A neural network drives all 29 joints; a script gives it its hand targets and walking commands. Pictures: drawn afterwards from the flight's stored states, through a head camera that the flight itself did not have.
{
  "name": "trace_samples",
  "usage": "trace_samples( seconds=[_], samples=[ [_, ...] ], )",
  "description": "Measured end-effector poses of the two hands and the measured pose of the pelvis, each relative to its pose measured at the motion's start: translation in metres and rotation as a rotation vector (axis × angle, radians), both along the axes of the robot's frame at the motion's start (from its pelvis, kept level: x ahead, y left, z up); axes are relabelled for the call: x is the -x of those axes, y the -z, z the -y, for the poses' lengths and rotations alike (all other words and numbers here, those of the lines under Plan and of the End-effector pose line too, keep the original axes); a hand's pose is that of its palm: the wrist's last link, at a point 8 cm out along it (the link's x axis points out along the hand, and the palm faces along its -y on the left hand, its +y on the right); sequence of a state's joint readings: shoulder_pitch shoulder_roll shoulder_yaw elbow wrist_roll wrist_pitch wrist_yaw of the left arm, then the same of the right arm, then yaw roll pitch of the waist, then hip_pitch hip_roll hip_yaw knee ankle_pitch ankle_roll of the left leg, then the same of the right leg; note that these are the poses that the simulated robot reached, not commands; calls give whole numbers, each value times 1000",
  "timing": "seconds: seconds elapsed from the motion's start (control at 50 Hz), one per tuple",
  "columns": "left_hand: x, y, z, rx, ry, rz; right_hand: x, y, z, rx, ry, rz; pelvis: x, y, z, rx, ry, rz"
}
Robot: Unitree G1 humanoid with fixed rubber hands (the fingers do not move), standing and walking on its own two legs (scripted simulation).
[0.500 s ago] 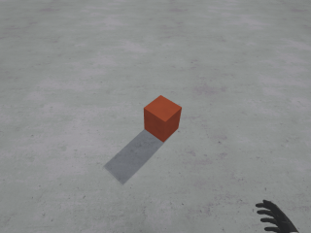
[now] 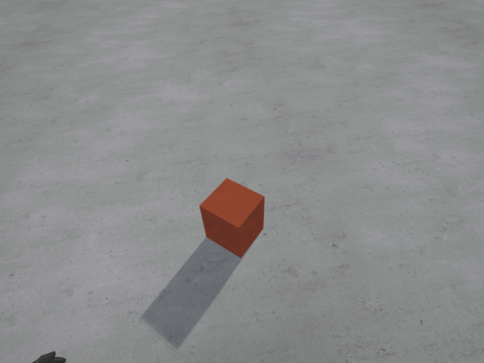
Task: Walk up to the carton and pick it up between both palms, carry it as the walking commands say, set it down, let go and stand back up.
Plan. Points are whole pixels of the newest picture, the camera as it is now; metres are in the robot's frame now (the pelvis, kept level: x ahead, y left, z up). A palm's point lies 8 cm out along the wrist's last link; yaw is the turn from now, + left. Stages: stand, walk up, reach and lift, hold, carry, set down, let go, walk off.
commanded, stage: walk up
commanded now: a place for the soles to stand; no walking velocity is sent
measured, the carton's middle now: (233, 217) +0.87 +0.05 -0.64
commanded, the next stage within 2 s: none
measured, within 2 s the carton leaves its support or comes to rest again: neither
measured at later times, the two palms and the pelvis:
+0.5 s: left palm (57, 305) +0.27 +0.36 -0.08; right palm (429, 318) +0.22 -0.31 -0.06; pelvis +0.17 +0.04 +0.01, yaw +0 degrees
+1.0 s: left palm (65, 264) +0.37 +0.40 -0.10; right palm (368, 230) +0.41 -0.27 -0.07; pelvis +0.31 +0.07 -0.01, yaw -1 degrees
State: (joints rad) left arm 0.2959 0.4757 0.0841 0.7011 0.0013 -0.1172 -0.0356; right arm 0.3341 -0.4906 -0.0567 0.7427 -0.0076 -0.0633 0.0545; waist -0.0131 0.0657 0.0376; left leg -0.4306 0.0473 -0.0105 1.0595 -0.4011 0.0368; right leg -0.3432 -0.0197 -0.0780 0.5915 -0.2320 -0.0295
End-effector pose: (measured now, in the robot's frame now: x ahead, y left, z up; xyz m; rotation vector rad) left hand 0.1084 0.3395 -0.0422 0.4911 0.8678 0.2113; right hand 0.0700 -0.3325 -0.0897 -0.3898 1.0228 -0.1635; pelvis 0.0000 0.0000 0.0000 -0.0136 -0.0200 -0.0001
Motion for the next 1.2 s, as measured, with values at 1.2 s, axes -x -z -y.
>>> trace_samples(
  seconds=[1.2],
  samples=[
    [-309, 64, -37, 81, -43, -195, -349, 1, -57, 61, 59, 19, -328, 12, -56, -14, 21, 11]
  ],
)
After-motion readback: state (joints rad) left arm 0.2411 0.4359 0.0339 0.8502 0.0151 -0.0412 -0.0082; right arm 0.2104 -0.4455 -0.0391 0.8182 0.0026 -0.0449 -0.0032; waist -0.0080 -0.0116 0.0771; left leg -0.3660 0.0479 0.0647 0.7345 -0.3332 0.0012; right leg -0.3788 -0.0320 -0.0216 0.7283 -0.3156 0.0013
